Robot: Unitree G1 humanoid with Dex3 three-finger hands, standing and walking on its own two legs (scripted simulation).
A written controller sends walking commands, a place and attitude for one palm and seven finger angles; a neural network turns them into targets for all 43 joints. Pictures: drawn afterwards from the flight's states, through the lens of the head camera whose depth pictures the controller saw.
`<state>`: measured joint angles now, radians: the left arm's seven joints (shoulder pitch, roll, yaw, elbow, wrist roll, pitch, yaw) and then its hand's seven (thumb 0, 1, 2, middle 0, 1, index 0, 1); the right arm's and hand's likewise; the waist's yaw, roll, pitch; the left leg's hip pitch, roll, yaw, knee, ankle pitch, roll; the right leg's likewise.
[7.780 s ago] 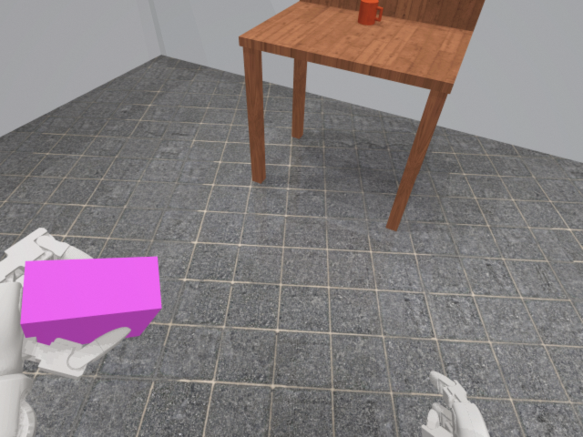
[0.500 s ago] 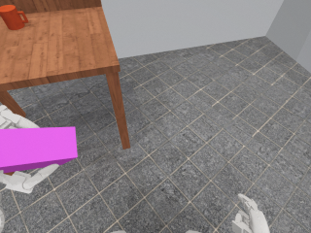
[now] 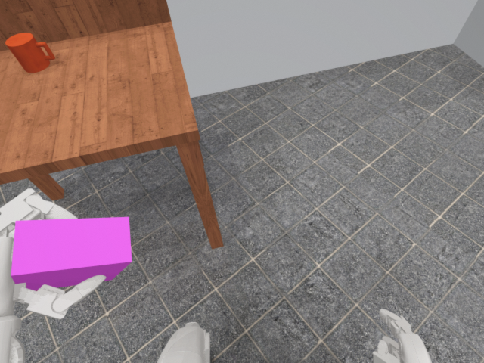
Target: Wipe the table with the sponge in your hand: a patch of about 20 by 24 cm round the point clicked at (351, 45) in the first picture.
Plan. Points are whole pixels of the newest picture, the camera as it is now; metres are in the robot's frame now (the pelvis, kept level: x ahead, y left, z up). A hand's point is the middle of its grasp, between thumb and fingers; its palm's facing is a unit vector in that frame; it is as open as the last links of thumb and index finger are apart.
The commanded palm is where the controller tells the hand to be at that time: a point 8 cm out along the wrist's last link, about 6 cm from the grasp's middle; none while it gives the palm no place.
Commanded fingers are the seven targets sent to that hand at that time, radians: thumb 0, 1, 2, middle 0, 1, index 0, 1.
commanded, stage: take the last steps up to it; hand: left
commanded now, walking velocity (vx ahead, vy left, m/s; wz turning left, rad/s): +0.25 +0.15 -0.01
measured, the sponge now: (88, 254) +0.23 +0.20 +0.13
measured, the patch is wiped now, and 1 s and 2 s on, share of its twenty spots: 0.00 0.00 0.00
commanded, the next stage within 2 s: come to a stop and stand still in 0.32 s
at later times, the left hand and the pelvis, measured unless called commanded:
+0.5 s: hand (26, 165) +0.33 +0.29 +0.18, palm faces +0.32 -0.79 -0.52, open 9.8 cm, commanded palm +0.28 +0.35 +0.17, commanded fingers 0.00 0.10 1.30 -1.20 -1.60 -1.20 -1.60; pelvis +0.12 +0.07 -0.01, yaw -1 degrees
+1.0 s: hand out of the picture +0.30 +0.33 +0.17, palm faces +0.37 -0.80 -0.48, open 9.8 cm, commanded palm +0.25 +0.37 +0.17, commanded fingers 0.00 0.10 1.30 -1.20 -1.60 -1.20 -1.60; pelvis +0.09 +0.09 -0.01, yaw +0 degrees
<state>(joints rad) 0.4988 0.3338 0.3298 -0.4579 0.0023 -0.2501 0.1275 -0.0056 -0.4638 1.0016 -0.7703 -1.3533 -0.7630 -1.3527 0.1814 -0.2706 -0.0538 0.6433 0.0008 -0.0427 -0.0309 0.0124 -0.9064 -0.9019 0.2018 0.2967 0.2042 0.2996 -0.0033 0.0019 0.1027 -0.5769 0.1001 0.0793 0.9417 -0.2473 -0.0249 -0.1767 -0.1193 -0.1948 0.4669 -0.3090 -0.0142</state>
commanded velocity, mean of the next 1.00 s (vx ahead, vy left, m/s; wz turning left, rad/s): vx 0.03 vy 0.07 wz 0.01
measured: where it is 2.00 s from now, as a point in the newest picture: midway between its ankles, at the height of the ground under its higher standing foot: outside the picture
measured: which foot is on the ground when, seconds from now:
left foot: up 0.00-0.14, down 0.16-0.58, up 0.60-0.98, down 1.00-1.00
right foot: down 0.00-0.16, up 0.18-0.54, down 0.56-1.00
